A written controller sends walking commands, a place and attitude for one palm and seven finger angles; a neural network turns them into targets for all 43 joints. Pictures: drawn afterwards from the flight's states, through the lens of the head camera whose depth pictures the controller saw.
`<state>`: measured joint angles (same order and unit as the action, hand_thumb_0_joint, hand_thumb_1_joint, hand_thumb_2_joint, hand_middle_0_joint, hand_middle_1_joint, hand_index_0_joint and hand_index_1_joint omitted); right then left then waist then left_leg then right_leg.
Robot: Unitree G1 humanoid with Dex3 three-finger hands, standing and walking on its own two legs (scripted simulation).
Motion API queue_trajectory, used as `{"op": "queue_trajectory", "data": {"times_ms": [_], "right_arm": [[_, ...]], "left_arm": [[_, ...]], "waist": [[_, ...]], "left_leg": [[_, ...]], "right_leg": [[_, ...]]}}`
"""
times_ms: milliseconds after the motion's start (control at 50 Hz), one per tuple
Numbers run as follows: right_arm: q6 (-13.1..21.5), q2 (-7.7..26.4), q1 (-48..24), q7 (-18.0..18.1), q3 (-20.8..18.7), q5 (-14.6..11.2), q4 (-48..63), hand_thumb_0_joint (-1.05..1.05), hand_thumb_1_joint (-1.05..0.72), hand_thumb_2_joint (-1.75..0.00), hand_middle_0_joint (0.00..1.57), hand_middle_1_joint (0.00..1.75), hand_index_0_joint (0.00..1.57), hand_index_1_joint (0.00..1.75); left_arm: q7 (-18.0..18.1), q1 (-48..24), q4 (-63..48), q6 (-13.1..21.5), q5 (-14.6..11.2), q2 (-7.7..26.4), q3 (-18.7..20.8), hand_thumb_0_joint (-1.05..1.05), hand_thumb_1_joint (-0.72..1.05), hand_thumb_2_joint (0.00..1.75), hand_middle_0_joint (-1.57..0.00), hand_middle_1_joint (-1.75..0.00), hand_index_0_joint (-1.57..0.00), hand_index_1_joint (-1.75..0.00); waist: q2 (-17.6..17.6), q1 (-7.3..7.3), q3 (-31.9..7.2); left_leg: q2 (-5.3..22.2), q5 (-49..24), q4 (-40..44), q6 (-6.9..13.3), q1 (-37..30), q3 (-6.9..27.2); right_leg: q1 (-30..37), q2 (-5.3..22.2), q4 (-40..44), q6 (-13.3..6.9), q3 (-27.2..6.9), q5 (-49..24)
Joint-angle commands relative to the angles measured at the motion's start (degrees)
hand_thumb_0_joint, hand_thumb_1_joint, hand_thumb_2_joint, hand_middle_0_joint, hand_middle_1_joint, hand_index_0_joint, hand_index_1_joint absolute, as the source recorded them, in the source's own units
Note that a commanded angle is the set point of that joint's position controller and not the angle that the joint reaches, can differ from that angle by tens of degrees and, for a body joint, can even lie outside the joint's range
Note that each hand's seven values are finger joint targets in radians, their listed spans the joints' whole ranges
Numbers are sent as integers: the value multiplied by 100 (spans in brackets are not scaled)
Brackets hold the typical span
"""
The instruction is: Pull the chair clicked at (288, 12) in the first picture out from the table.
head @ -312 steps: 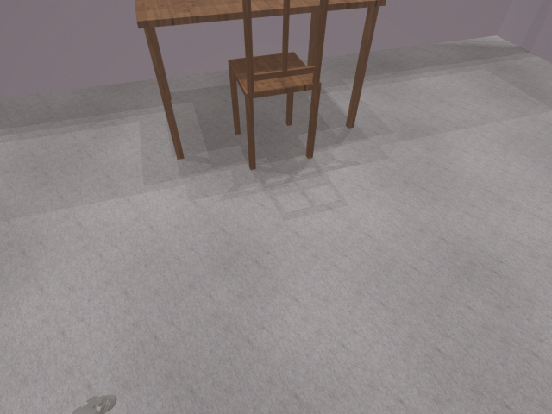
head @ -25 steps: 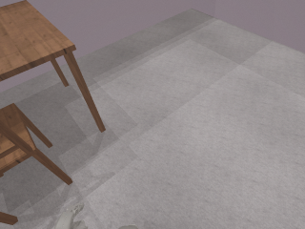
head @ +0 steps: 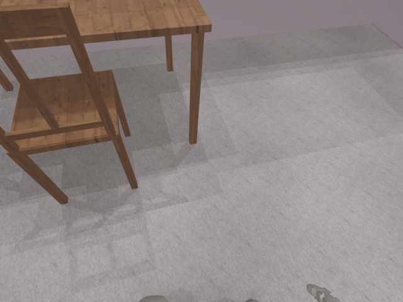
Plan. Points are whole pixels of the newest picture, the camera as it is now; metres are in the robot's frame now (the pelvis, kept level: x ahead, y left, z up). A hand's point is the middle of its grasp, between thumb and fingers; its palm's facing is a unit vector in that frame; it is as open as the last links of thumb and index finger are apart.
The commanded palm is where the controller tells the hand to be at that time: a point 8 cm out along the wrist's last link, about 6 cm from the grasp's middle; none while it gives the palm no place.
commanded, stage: turn to face it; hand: left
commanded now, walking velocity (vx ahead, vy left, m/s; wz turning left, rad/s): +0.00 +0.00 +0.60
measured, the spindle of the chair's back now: (30, 90) +0.61 +0.55 -0.04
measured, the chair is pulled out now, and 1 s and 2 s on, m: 0.00 0.00 0.00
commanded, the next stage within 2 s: take the last steps up to it in 0.62 s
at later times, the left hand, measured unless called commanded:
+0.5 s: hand out of the picture +0.08 +0.18 -0.12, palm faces +0.23 -0.92 -0.31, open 7.3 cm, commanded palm none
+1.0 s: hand out of the picture -0.11 +0.19 -0.16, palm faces +0.47 -0.86 -0.21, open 7.4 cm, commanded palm none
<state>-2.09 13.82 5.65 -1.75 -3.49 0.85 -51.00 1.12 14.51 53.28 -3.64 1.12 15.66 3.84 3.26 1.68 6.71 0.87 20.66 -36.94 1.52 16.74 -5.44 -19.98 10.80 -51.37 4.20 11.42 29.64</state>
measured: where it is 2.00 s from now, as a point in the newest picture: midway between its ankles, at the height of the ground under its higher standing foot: (167, 279)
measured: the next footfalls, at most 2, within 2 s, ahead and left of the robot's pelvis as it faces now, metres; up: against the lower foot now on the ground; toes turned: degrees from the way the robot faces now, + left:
right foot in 0.40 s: +0.08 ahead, -0.13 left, +0.00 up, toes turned +9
left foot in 0.88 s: -0.04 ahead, +0.08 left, +0.00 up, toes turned +28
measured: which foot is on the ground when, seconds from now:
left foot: down 0.00-0.40, up 0.42-0.86, down 0.88-1.00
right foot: up 0.00-0.38, down 0.40-0.88, up 0.90-1.00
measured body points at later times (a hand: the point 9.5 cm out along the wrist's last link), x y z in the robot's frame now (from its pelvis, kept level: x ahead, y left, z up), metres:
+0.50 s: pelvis +0.01 -0.04 +0.01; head +0.04 -0.08 +0.46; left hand +0.07 +0.23 -0.10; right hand +0.12 -0.28 -0.15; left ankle -0.04 +0.09 -0.67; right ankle +0.04 -0.14 -0.72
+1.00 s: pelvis -0.01 +0.00 +0.02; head -0.03 +0.03 +0.47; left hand -0.14 +0.23 -0.15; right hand +0.15 -0.19 -0.11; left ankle -0.08 +0.06 -0.72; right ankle +0.04 -0.12 -0.66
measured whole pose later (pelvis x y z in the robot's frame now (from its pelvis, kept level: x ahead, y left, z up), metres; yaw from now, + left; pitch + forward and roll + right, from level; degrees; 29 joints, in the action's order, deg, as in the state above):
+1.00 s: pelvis -0.01 +0.00 +0.02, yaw +25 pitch -2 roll -1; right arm 0.2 10.3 13.5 0.1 -1.4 1.4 -56.0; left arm -0.1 18.7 60.3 -3.1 1.9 14.2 3.5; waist 2.1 1.5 1.2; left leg 0.1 18.8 -28.1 3.0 7.7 -3.8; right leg -24.4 5.6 -57.5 1.3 6.0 24.5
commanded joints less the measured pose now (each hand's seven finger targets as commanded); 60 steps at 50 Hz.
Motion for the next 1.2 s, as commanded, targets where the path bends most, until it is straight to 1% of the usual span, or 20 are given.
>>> {"op": "queue_trajectory", "data": {"times_ms": [0, 100, 260, 340, 360, 380, 400, 420, 440, 480, 520, 720, 780, 820, 840, 860, 880, 920, 1020, 1180], "right_arm": [[113, 1297, 773, 251, -299, 6, 117, 0, -90, -90, 20, 30, 20, 30], [168, 1142, 447, 235, -222, 9, 264, 0, -90, -90, 20, 30, 20, 30], [87, 1147, 549, 205, -276, 60, 259, 0, -90, -90, 20, 30, 20, 30], [60, 1089, 286, 193, -288, 20, 324, 0, -90, -90, 20, 30, 20, 30], [72, 921, 344, 177, -267, -16, 344, 0, -90, -90, 20, 30, 20, 30], [84, 482, 541, 148, -197, -72, 406, 0, -90, -90, 20, 30, 20, 30], [45, 545, 448, 171, -220, -45, 515, 0, -90, -90, 20, 30, 20, 30], [-8, 637, 460, 163, -250, -13, 461, 0, -90, -90, 20, 30, 20, 30], [-88, 612, 505, 139, -277, 4, 334, 0, -90, -90, 20, 30, 20, 30], [-127, 611, 662, 78, -266, 37, 80, 0, -90, -90, 20, 30, 20, 30], [-137, 505, 733, 59, -228, 37, -9, 0, -90, -90, 20, 30, 20, 30], [-43, 220, 176, 102, -21, -35, -56, 0, -90, -90, 20, 30, 20, 30], [57, 192, 466, 95, 17, -20, -141, 0, -90, -90, 20, 30, 20, 30], [156, 310, 942, 104, 10, 3, -319, 0, -90, -90, 20, 30, 20, 30], [206, 686, 1302, 121, -75, 26, -399, 0, -90, -90, 20, 30, 20, 30], [207, 1249, 1661, 160, -193, 88, -439, 0, -90, -90, 20, 30, 20, 30], [179, 1278, 1829, 194, -183, 83, -523, 0, -90, -90, 20, 30, 20, 30], [260, 774, 1417, 281, -26, 64, -496, 0, -90, -90, 20, 30, 20, 30], [463, 462, 1427, 312, 88, -16, -537, 0, -90, -90, 20, 30, 20, 30], [604, 219, 2226, 375, 93, -16, -988, 0, -90, -90, 20, 30, 20, 30]], "left_arm": [[6, -655, -738, 151, -25, 464, 140, 0, 90, 90, -20, -30, -20, -30], [-53, -405, -573, 166, -43, 463, 121, 0, 90, 90, -20, -30, -20, -30], [2, -788, -827, 186, -75, 361, 53, 0, 90, 90, -20, -30, -20, -30], [22, -203, -706, 300, -96, 417, 64, 0, 90, 90, -20, -30, -20, -30], [41, 53, -651, 374, -71, 574, 97, 0, 90, 90, -20, -30, -20, -30], [98, 190, -631, 448, 36, 1128, 207, 0, 90, 90, -20, -30, -20, -30], [100, 222, -684, 419, 21, 1363, 209, 0, 90, 90, -20, -30, -20, -30], [104, 86, -723, 399, 9, 1161, 161, 0, 90, 90, -20, -30, -20, -30], [140, -299, -749, 411, 0, 874, 161, 0, 90, 90, -20, -30, -20, -30], [96, -696, -841, 403, -24, 613, 40, 0, 90, 90, -20, -30, -20, -30], [82, -537, -777, 437, -19, 514, 19, 0, 90, 90, -20, -30, -20, -30], [82, 404, -193, 425, 78, 797, 130, 0, 90, 90, -20, -30, -20, -30], [45, 331, -42, 426, 72, 886, 189, 0, 90, 90, -20, -30, -20, -30], [1, 157, 15, 391, 3, 791, 176, 0, 90, 90, -20, -30, -20, -30], [-33, 127, -37, 352, -31, 534, 133, 0, 90, 90, -20, -30, -20, -30], [-83, -97, -268, 321, -31, 79, 30, 0, 90, 90, -20, -30, -20, -30], [-78, -589, -401, 325, 41, 154, -16, 0, 90, 90, -20, -30, -20, -30], [-133, -606, -194, 336, 79, 133, 15, 0, 90, 90, -20, -30, -20, -30], [-214, 27, 235, 378, 56, 41, -65, 0, 90, 90, -20, -30, -20, -30], [-191, -688, -5, 429, 13, -84, -78, 0, 90, 90, -20, -30, -20, -30]], "waist": [[-1748, -500, -1038], [-981, -268, -985], [-1330, -358, -863], [-1134, -48, -997], [-640, 62, -1135], [976, 68, -1338], [1332, 110, -1265], [686, 44, -1100], [1072, -116, -879], [695, -309, -429], [739, -285, -451], [808, 154, -880], [756, 58, -963], [386, -229, -950], [-705, -416, -1000], [-2475, -622, -677], [-2003, -748, -269], [-1685, -497, 79], [-915, -188, 66], [-766, -347, 161]], "left_leg": [[1695, -4866, 1360, 900, -1582, 1828], [1172, -4376, 1466, 715, -1349, 1526], [1135, -3719, 1407, 870, -956, 2194], [853, -3268, 873, 551, -227, 2287], [537, -2414, 413, 260, 183, 2091], [-254, -226, -843, -224, 1241, 1178], [-449, 1562, -2049, -353, 1409, 958], [-280, 1319, -2832, -307, 1287, 1146], [-146, 980, -3171, -306, 1364, 1228], [-14, 227, -3560, -404, 1395, 1012], [-9, -55, -3430, -472, 1385, 872], [23, 653, -922, -484, 642, 307], [-4, 462, 40, -375, 21, 91], [-12, -238, 1273, -259, -1127, -1], [647, 188, 1899, 17, -1871, 1004], [1943, 562, 2509, 585, -2067, 2801], [2238, 598, 2768, 1001, -1634, 3059], [1690, 600, 2821, 886, -1171, 2471], [1086, -933, 2809, 805, -1170, 1429], [1348, -2360, 2740, 1075, -1957, 1412]], "right_leg": [[-1552, -196, -1714, 151, -971, 37], [-1150, -429, -1260, 232, -995, -661], [-479, -711, 327, 171, -1037, -450], [923, -909, 2127, 57, -912, -1542], [1636, -581, 2977, 6, -1157, -2176], [2465, 925, 3348, -490, -2598, -3046], [1832, 1864, 3345, -1157, -3267, -3914], [1306, 1638, 3349, -1349, -2792, -3448], [971, 1348, 3501, -1199, -2502, -2890], [668, 790, 3485, -983, -1777, -2472], [794, 610, 3442, -913, -1360, -2685], [1654, 913, 3153, -1253, -1242, -3739], [1428, 982, 3139, -1124, -1262, -2476], [530, 712, 2771, -769, -899, -1037], [-409, 231, 1773, -469, -475, -189], [-1726, -586, 246, -145, 66, 634], [-2061, -530, -495, -263, -539, 571], [-2014, -371, -1025, -324, -857, -251], [-1722, -402, -1208, -226, -801, -1431], [-2205, -303, -244, -159, -827, -1625]]}}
